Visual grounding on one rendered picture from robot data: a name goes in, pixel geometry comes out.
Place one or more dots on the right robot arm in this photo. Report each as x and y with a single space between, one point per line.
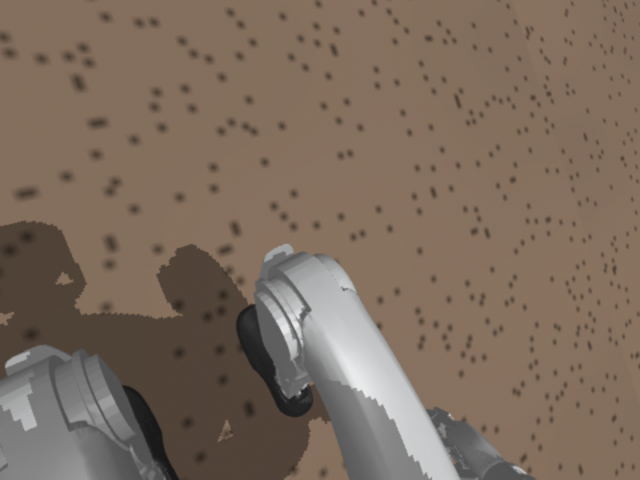
506 471

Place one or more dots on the right robot hand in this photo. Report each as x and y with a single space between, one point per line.
473 454

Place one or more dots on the left robot foot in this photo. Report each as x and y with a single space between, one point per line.
151 431

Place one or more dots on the right robot foot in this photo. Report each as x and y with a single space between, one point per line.
249 335

